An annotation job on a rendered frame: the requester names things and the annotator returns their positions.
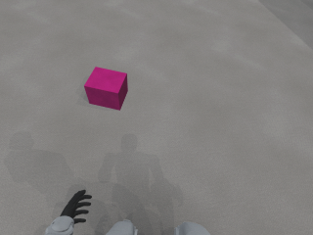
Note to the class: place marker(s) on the carton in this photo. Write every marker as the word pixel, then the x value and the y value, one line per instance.
pixel 106 88

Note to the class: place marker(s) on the robot left thigh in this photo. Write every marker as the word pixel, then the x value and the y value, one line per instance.
pixel 123 228

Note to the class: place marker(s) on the robot left hand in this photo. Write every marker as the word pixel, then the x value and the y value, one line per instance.
pixel 72 205

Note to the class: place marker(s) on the left robot forearm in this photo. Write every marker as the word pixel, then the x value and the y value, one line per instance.
pixel 62 225

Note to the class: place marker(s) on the robot thigh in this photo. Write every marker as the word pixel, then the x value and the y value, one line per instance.
pixel 190 228
pixel 123 228

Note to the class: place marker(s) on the robot right thigh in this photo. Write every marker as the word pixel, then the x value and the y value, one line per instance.
pixel 190 228

